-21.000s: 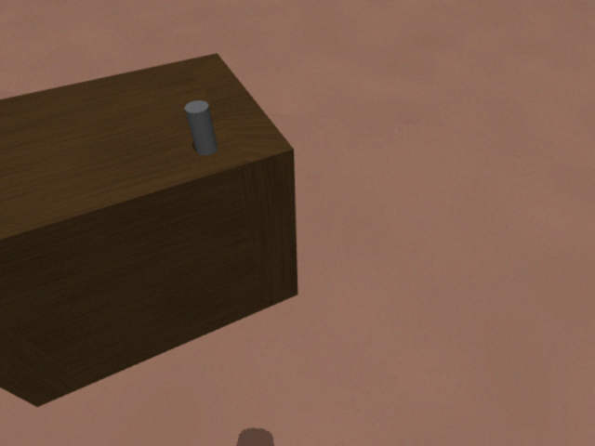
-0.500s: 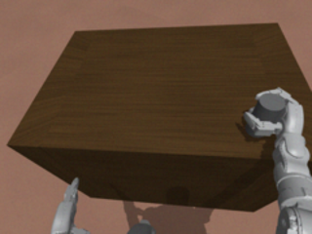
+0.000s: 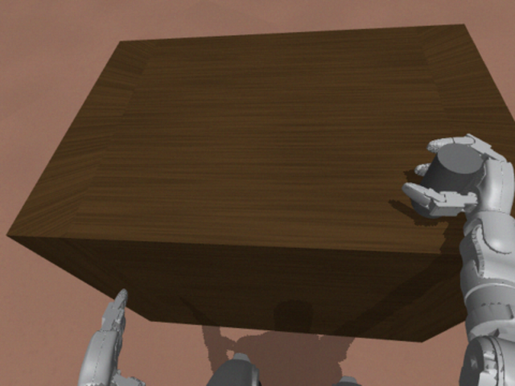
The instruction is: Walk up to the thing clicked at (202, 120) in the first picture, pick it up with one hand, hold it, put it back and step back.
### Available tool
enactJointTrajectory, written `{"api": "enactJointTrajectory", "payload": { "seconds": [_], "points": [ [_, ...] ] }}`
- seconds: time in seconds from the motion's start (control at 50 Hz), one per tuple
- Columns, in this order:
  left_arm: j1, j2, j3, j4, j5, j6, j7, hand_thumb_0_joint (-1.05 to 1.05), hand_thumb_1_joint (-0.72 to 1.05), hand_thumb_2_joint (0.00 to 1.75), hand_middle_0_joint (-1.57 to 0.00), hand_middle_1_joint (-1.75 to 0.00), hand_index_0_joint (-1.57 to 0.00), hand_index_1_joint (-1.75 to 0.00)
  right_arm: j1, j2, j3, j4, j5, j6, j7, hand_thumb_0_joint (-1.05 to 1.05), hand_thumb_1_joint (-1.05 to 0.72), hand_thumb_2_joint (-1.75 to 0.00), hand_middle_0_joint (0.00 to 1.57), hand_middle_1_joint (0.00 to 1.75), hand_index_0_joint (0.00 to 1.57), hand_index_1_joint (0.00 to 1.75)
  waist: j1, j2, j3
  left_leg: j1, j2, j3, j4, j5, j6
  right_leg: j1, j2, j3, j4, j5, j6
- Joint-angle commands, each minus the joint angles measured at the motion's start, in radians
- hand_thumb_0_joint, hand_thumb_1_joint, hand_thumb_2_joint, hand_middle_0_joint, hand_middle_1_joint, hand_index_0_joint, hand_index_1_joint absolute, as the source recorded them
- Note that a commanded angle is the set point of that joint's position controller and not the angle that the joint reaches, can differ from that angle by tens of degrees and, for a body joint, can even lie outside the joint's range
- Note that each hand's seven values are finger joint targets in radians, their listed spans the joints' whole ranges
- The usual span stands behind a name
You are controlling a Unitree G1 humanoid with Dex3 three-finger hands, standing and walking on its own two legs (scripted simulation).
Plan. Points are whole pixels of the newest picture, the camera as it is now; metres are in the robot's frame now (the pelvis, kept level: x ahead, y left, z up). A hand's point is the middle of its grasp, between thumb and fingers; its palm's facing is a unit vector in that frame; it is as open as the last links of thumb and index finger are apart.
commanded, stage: open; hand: right
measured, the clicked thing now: (442, 183) +0.44 -0.21 +0.05
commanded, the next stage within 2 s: withdraw in 0.24 s
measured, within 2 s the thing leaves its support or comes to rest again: neither
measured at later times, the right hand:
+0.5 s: hand (447, 176) +0.45 -0.21 +0.06, palm faces +0.17 +0.99 +0.00, open 17.0 cm
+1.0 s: hand out of the picture +0.45 -0.31 +0.16, palm faces +0.28 +0.94 -0.18, open 17.4 cm
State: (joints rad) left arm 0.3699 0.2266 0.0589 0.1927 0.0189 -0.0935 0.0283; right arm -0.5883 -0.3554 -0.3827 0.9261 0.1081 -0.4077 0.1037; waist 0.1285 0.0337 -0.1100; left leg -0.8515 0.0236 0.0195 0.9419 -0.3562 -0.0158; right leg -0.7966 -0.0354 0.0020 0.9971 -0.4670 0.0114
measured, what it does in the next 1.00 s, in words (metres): stands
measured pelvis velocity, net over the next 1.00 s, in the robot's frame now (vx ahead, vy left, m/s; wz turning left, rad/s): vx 0.03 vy -0.01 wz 0.00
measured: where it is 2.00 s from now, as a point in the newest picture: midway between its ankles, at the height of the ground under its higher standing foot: outside the picture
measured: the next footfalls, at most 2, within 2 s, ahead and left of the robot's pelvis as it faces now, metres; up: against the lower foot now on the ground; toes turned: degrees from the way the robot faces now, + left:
none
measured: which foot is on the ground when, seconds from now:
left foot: down 0.00-1.00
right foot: down 0.00-1.00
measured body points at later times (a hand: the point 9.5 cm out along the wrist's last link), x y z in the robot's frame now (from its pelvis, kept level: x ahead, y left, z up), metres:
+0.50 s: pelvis +0.01 +0.00 +0.00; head +0.09 -0.03 +0.45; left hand +0.16 +0.27 -0.02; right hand +0.43 -0.26 +0.06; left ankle +0.05 +0.13 -0.68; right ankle +0.01 -0.12 -0.68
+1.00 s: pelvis +0.03 -0.01 +0.04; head +0.07 -0.01 +0.49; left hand +0.18 +0.25 -0.01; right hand +0.43 -0.36 +0.17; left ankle +0.05 +0.13 -0.68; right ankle +0.01 -0.12 -0.68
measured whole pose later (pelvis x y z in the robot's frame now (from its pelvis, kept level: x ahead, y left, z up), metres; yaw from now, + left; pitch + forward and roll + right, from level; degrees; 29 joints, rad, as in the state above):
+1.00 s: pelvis +0.03 -0.01 +0.04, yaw +0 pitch +9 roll +0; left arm 0.37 0.24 0.01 0.27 -0.05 -0.07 0.05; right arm -0.69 -0.63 -0.42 1.03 0.04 -0.09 0.18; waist 0.07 0.00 -0.09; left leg -0.57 0.03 0.01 0.70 -0.30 -0.03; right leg -0.50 -0.02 -0.01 0.74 -0.39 0.00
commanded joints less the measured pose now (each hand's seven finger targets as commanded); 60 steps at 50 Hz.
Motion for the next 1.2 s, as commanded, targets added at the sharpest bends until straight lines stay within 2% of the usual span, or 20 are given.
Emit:
{"api": "enactJointTrajectory", "payload": {
  "seconds": [0.0,0.06,0.36,0.42,0.48,0.5,0.56,0.58,0.64,0.68,0.76,0.82,0.84,0.86,0.9,0.98,1.02,1.06,1.1,1.18],
  "points": [
    [0.003,0.162,0.095,-0.174,-0.004,-0.044,0.018,0.00,-0.56,0.06,-0.06,-0.05,-0.05,-0.05,-0.382,-0.198,-0.012,-0.227,0.015,-0.059,0.001,0.00,0.49,-0.20,0.80,0.49,0.80,0.49,-0.005,-0.105,-0.406,0.250,-0.028,-0.005,-0.098,0.197,0.026,0.185,0.028,0.005,-0.138,0.235,-0.013],
    [0.022,0.160,0.092,-0.169,-0.004,-0.038,0.015,0.00,-0.56,0.07,-0.05,-0.05,-0.05,-0.06,-0.341,-0.211,-0.034,-0.200,0.017,-0.048,0.003,0.00,0.54,-0.13,0.63,0.37,0.63,0.38,-0.006,-0.072,-0.382,0.283,-0.023,-0.014,-0.109,0.187,0.020,0.122,0.034,0.000,-0.134,0.204,-0.021],
    [0.019,0.145,0.079,-0.184,-0.004,-0.013,0.011,0.00,-0.53,0.04,-0.06,-0.05,-0.06,-0.05,-0.325,-0.186,-0.017,-0.267,0.013,-0.052,-0.005,0.00,0.56,-0.07,0.07,0.08,0.07,0.08,-0.016,-0.105,-0.404,0.257,-0.031,0.001,-0.079,0.255,0.030,0.200,0.025,0.010,-0.130,0.347,-0.006],
    [0.010,0.250,0.175,-0.216,-0.006,-0.005,0.025,0.00,-0.53,0.04,-0.06,-0.05,-0.06,-0.05,-0.359,-0.290,-0.062,-0.321,0.009,-0.053,-0.006,0.00,0.54,-0.05,0.06,0.06,0.06,0.06,-0.008,-0.117,-0.470,0.291,-0.033,0.007,-0.091,0.264,0.027,0.272,0.022,0.016,-0.140,0.374,-0.004],
    [0.049,0.197,0.121,-0.235,-0.016,0.008,0.023,0.00,-0.53,0.04,-0.05,-0.05,-0.05,-0.05,-0.375,-0.312,-0.075,-0.400,0.019,-0.037,-0.009,0.00,0.55,-0.04,0.06,0.05,0.06,0.05,-0.036,-0.155,-0.501,0.355,-0.032,0.008,-0.109,0.304,0.029,0.331,0.027,0.012,-0.156,0.453,0.001],
    [0.039,0.177,0.099,-0.228,-0.020,0.011,0.020,0.00,-0.53,0.04,-0.05,-0.05,-0.05,-0.05,-0.371,-0.275,-0.052,-0.391,0.028,-0.026,-0.005,0.00,0.54,-0.03,0.06,0.05,0.06,0.05,-0.038,-0.174,-0.484,0.356,-0.034,0.009,-0.118,0.298,0.031,0.336,0.027,0.015,-0.171,0.464,0.004],
    [0.037,0.142,0.071,-0.133,-0.028,0.019,0.022,0.00,-0.53,0.04,-0.05,-0.04,-0.05,-0.05,-0.394,-0.334,-0.083,-0.370,0.030,0.010,-0.008,0.00,0.55,-0.03,0.06,0.05,0.06,0.05,-0.057,-0.186,-0.364,0.362,-0.026,0.000,-0.157,0.250,0.032,0.276,0.033,0.005,-0.208,0.353,-0.004],
    [0.038,0.137,0.071,-0.081,-0.027,0.019,0.025,0.00,-0.52,0.03,-0.05,-0.05,-0.05,-0.04,-0.416,-0.334,-0.075,-0.334,0.027,0.024,0.001,0.00,0.54,-0.03,0.06,0.05,0.06,0.05,-0.037,-0.171,-0.329,0.341,-0.024,-0.002,-0.167,0.237,0.030,0.259,0.031,0.003,-0.211,0.310,-0.008],
    [-0.063,0.156,0.072,-0.070,-0.037,0.005,0.040,0.00,-0.52,0.03,-0.05,-0.04,-0.05,-0.04,-0.516,-0.409,-0.086,-0.383,0.027,0.066,0.024,0.00,0.56,-0.03,0.06,0.05,0.05,0.05,-0.048,-0.188,-0.343,0.383,-0.015,-0.013,-0.198,0.238,0.030,0.292,0.030,-0.001,-0.240,0.281,-0.012],
    [-0.087,0.192,0.078,-0.066,-0.044,-0.006,0.048,0.00,-0.52,0.03,-0.05,-0.04,-0.05,-0.04,-0.473,-0.354,-0.050,-0.258,0.036,0.121,0.054,0.00,0.57,-0.03,0.06,0.05,0.05,0.05,-0.031,-0.136,-0.319,0.386,-0.023,0.004,-0.217,0.228,0.029,0.310,0.024,0.012,-0.271,0.287,-0.011],
    [-0.110,0.173,0.034,-0.057,-0.063,-0.026,0.053,0.00,-0.52,0.02,-0.05,-0.05,-0.06,-0.04,-0.484,-0.428,-0.081,-0.126,0.050,0.194,0.128,0.00,0.52,-0.03,0.06,0.04,0.06,0.04,-0.026,-0.056,-0.347,0.443,-0.017,0.003,-0.247,0.264,0.013,0.318,0.025,0.010,-0.280,0.317,-0.022],
    [-0.054,0.175,0.022,-0.026,-0.069,-0.038,0.056,0.00,-0.57,0.08,-0.06,-0.05,-0.05,-0.06,-0.447,-0.403,-0.068,-0.057,0.072,0.235,0.184,0.00,0.50,-0.05,0.06,0.06,0.07,0.06,-0.018,-0.017,-0.290,0.418,-0.024,0.020,-0.260,0.266,0.014,0.334,0.025,0.013,-0.307,0.346,-0.023],
    [-0.090,0.178,0.023,-0.123,-0.069,-0.032,0.051,0.00,-0.56,0.07,-0.06,-0.05,-0.05,-0.06,-0.412,-0.630,-0.088,-0.052,-0.060,0.242,0.125,0.00,0.51,-0.05,0.06,0.06,0.07,0.06,-0.108,-0.001,-0.275,0.477,-0.013,0.021,-0.299,0.244,0.015,0.340,0.032,-0.009,-0.342,0.345,-0.015],
    [-0.058,0.194,0.044,-0.109,-0.070,-0.023,0.048,0.00,-0.55,0.06,-0.06,-0.05,-0.05,-0.06,-0.465,-0.620,-0.105,-0.087,-0.043,0.243,0.079,0.00,0.52,-0.04,0.06,0.06,0.06,0.06,-0.085,-0.035,-0.296,0.493,-0.018,0.019,-0.299,0.258,0.018,0.360,0.033,-0.013,-0.353,0.357,-0.012],
    [0.068,0.199,0.063,-0.036,-0.072,-0.005,0.038,0.00,-0.54,0.05,-0.05,-0.04,-0.05,-0.05,-0.424,-0.547,-0.059,-0.020,-0.048,0.259,0.064,0.00,0.57,-0.04,0.06,0.06,0.06,0.06,-0.057,-0.010,-0.219,0.465,-0.023,0.030,-0.309,0.270,0.021,0.367,0.034,-0.013,-0.365,0.376,-0.012],
    [0.030,0.133,-0.006,0.012,-0.073,0.003,0.008,0.00,-0.54,0.05,-0.05,-0.04,-0.04,-0.04,-0.449,-0.725,-0.135,-0.166,-0.099,0.265,0.005,0.00,0.61,-0.03,0.05,0.06,0.06,0.06,-0.129,-0.145,-0.288,0.532,-0.007,0.013,-0.313,0.336,0.031,0.380,0.052,-0.036,-0.363,0.427,-0.010],
    [-0.014,0.132,-0.002,0.062,-0.071,0.000,0.002,0.00,-0.53,0.06,-0.05,-0.04,-0.05,-0.04,-0.425,-0.712,-0.131,-0.165,-0.104,0.272,-0.027,0.00,0.61,-0.04,0.06,0.06,0.05,0.06,-0.135,-0.194,-0.275,0.523,-0.017,0.023,-0.318,0.326,0.040,0.404,0.041,-0.023,-0.380,0.460,0.006],
    [-0.121,0.134,-0.017,0.028,-0.067,-0.011,-0.004,0.00,-0.54,0.07,-0.05,-0.05,-0.05,-0.05,-0.496,-0.715,-0.131,-0.291,-0.109,0.259,-0.054,0.00,0.60,-0.04,0.06,0.05,0.05,0.05,-0.148,-0.265,-0.410,0.549,-0.024,0.023,-0.317,0.363,0.045,0.495,0.025,-0.011,-0.368,0.571,0.019],
    [-0.162,0.129,-0.030,0.044,-0.062,-0.021,0.004,0.00,-0.55,0.07,-0.05,-0.05,-0.05,-0.05,-0.421,-0.632,-0.091,-0.271,-0.111,0.260,-0.077,0.00,0.59,-0.04,0.06,0.05,0.05,0.05,-0.133,-0.252,-0.411,0.549,-0.031,0.030,-0.326,0.374,0.049,0.532,0.017,-0.008,-0.366,0.609,0.022],
    [-0.175,0.237,0.069,0.022,-0.058,-0.032,0.027,0.00,-0.57,0.09,-0.05,-0.04,-0.04,-0.06,-0.244,-0.558,-0.059,-0.292,-0.110,0.270,-0.117,0.00,0.54,-0.05,0.06,0.05,0.05,0.05,-0.119,-0.169,-0.392,0.560,-0.038,0.054,-0.342,0.387,0.048,0.587,0.002,0.003,-0.383,0.651,0.022]
  ]
}}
